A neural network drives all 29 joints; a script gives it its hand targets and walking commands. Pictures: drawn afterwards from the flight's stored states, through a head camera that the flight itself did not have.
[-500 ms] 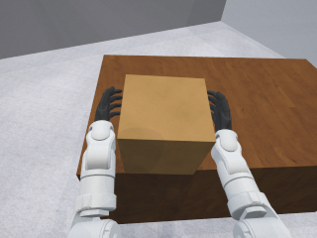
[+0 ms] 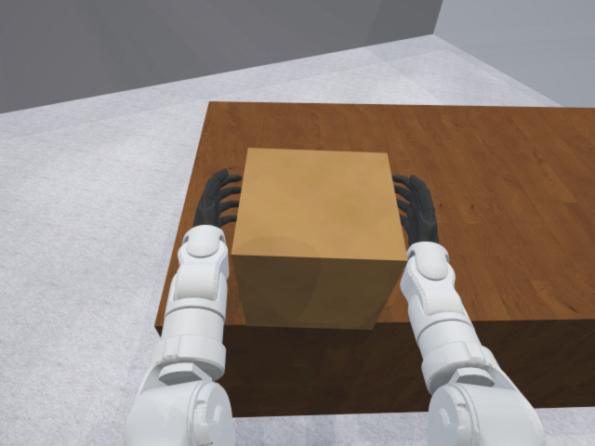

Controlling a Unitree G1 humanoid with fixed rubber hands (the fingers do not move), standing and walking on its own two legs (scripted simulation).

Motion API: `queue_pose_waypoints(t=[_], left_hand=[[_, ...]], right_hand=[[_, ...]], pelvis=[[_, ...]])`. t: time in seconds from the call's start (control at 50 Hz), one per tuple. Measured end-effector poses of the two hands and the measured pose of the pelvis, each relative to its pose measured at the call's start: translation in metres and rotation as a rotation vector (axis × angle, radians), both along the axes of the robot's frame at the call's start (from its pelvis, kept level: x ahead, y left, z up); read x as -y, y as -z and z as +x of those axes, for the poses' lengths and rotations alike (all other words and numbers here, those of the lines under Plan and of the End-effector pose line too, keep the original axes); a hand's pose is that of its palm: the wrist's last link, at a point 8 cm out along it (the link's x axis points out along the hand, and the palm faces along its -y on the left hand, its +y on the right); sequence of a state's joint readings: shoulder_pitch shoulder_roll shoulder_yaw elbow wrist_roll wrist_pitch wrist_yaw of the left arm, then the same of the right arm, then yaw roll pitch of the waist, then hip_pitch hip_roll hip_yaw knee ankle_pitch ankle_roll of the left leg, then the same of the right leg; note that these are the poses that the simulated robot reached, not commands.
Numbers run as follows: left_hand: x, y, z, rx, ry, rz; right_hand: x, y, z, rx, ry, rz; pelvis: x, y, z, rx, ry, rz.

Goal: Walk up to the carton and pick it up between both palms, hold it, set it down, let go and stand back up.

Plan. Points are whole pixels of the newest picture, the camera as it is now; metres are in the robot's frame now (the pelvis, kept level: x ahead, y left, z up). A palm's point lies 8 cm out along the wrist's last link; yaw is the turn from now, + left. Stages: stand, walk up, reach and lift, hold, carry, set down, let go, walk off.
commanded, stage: set down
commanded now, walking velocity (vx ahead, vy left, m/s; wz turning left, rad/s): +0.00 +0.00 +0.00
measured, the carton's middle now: (313, 243) +0.39 +0.00 +0.04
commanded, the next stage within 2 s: none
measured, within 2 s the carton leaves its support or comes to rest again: rests again in 1.42 s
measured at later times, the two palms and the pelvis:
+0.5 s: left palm (216, 229) +0.40 +0.14 +0.07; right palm (415, 232) +0.39 -0.15 +0.08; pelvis +0.01 +0.00 +0.00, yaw -1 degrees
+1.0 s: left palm (223, 232) +0.41 +0.14 +0.04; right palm (411, 232) +0.41 -0.15 +0.05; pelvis +0.02 +0.00 +0.00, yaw -2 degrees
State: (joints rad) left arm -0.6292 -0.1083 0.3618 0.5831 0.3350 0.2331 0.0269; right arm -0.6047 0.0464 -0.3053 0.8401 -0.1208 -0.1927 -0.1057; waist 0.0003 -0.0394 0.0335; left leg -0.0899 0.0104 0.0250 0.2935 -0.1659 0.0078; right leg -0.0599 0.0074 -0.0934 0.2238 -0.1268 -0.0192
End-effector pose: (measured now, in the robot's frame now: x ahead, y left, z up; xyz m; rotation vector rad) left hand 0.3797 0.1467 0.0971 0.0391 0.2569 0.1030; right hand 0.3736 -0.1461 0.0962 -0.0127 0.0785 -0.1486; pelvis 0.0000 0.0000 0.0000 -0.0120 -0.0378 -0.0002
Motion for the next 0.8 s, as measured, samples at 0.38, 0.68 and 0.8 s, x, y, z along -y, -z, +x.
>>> queue_pose_waypoints(t=[0.38, 0.68, 0.8], left_hand=[[0.005, 0.023, 0.015, -0.032, -0.006, -0.024], [0.005, 0.035, 0.023, -0.055, -0.012, -0.031], [0.006, 0.041, 0.027, -0.067, -0.012, -0.036]], right_hand=[[0.004, 0.013, 0.017, -0.036, -0.006, -0.016], [0.005, 0.024, 0.025, -0.067, -0.009, -0.014], [0.006, 0.029, 0.030, -0.081, -0.008, -0.016]], pelvis=[[0.002, 0.000, 0.008, -0.055, 0.016, 0.002], [0.000, 0.000, 0.010, -0.102, 0.024, 0.003], [-0.001, 0.001, 0.012, -0.121, 0.028, 0.005]])
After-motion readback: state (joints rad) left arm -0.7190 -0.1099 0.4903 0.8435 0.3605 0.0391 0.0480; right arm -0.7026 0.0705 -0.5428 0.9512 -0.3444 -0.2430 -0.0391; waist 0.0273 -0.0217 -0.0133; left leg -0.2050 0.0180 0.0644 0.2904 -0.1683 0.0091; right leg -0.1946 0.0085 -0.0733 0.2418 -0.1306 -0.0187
